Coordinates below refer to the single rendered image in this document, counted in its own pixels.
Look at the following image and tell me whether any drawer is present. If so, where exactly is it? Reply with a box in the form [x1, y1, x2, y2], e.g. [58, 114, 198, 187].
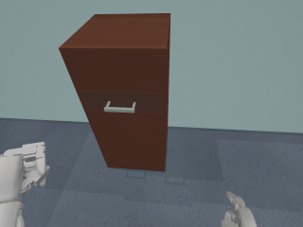
[81, 90, 162, 114]

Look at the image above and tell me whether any handle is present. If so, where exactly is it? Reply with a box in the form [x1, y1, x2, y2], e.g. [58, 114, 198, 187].
[103, 101, 136, 114]

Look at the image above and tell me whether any robot right hand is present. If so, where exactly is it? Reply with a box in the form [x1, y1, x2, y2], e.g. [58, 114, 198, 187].
[221, 191, 258, 227]

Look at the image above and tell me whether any robot left hand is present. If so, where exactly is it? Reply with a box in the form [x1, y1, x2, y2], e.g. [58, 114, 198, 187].
[0, 142, 50, 202]

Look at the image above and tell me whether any cabinet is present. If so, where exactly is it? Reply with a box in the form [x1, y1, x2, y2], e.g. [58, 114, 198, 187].
[59, 13, 170, 172]

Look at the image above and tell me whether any robot left forearm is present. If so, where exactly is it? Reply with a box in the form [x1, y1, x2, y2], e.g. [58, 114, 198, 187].
[0, 201, 26, 227]

